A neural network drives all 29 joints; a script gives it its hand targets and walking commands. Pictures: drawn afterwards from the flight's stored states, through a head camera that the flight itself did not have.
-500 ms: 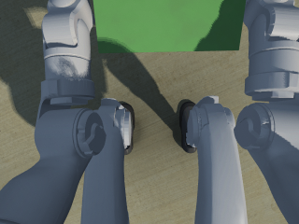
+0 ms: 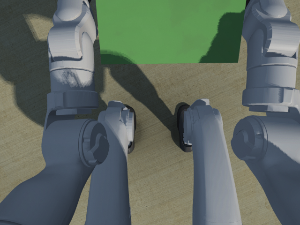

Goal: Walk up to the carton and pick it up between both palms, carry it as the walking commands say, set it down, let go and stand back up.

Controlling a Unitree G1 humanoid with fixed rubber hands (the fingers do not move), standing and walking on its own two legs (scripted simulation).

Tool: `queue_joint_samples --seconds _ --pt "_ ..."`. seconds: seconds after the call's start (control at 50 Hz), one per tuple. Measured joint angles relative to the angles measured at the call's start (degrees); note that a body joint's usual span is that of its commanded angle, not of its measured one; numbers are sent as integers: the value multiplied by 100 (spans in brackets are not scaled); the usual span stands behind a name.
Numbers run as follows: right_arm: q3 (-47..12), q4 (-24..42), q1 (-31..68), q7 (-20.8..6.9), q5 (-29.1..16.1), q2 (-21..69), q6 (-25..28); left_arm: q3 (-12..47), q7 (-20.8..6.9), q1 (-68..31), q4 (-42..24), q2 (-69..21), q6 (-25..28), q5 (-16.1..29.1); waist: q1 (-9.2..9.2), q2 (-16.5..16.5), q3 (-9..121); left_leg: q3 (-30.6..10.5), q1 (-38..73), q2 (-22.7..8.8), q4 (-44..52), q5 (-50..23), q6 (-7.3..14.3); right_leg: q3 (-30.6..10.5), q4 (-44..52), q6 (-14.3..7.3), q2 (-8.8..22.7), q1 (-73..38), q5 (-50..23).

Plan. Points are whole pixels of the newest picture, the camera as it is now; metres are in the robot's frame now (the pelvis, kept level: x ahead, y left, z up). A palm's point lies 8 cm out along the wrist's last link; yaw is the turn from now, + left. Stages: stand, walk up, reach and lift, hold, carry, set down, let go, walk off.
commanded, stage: reach and lift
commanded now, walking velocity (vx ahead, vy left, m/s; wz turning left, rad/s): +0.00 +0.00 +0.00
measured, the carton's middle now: out of the picture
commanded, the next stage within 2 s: none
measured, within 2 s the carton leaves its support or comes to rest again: neither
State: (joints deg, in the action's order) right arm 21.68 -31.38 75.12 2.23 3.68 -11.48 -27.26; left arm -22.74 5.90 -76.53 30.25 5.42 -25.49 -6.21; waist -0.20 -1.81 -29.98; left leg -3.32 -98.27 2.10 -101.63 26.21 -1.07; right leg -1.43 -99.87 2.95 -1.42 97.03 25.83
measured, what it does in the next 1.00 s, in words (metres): rises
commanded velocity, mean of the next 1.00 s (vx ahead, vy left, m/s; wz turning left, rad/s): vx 0.00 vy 0.00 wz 0.00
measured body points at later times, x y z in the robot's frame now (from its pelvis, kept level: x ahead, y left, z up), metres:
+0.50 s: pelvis +0.01 +0.00 +0.05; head +0.32 +0.01 +0.38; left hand +0.54 +0.15 -0.02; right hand +0.54 -0.17 -0.03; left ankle +0.15 +0.12 -0.47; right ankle +0.16 -0.14 -0.47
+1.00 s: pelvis +0.01 +0.00 +0.11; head +0.29 +0.00 +0.46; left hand +0.51 +0.15 +0.05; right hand +0.51 -0.16 +0.05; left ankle +0.15 +0.12 -0.47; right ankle +0.16 -0.14 -0.47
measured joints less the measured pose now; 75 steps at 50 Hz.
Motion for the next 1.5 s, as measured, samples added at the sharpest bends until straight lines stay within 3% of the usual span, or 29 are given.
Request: queue_joint_samples --seconds 0.12,0.32,0.44,0.68,0.8,0.94,1.02,1.18,1.28,1.4,1.5 --pt "217 -253 62 -85 183 118 80 -180 -78 -20 106 -53 -20 -203 5 115 10 76 287 -42 254 -41 18 -90 218 13 -56 -232 -67" --pt "29 257 -347 -9 28 195 -87 -51 -66 426 -326 -157 -88 -79 45 2 0 8 769 27 730 -183 -2 -40 694 -7 6 -758 -157" --pt "347 -338 -488 -172 421 372 62 -203 -159 546 219 -236 -42 -392 -9 7 643 -34 752 72 1016 -255 -10 -72 975 27 -66 -763 -207" --pt "110 287 -902 -129 193 391 71 12 -103 931 -347 -350 27 -255 -71 76 149 47 1855 35 1559 -206 28 -173 1481 16 -88 -1818 -167" --pt "3 562 -1307 -138 65 460 95 140 -87 1396 -729 -494 19 -276 -13 91 -21 6 2314 12 1887 -270 -8 -146 1809 -29 -100 -2271 -239" --pt "-70 611 -1495 -55 69 548 5 32 -138 1606 -667 -552 41 -191 -10 70 12 -20 2744 45 2228 -411 -6 -132 2121 -42 -56 -2703 -348" --pt "114 212 -1406 -119 314 665 49 -69 -175 1584 -350 -511 24 -273 -58 34 386 -56 2766 49 2439 -515 -10 -110 2365 -46 -53 -2748 -461" --pt "200 -698 -2418 -227 698 873 113 -449 -303 2381 692 -915 87 -851 20 -24 2939 -6 2159 40 3005 -604 63 -194 2955 -8 -58 -2140 -572" --pt "591 -860 -2840 -442 1222 1203 156 -781 -481 2942 711 -1178 113 -1208 -51 -1 3700 29 2663 50 3470 -525 106 -261 3405 -40 -50 -2631 -494" --pt "810 -696 -3245 -633 1634 1442 139 -934 -672 3327 619 -1391 135 -1640 -40 57 3889 38 3439 43 4106 -508 125 -321 4042 -63 -52 -3396 -487" --pt "475 -35 -4067 -712 1607 1639 289 -464 -721 4188 5 -1550 294 -1514 -58 65 3866 -5 3948 29 4803 -655 127 -298 4761 -64 -19 -3919 -640"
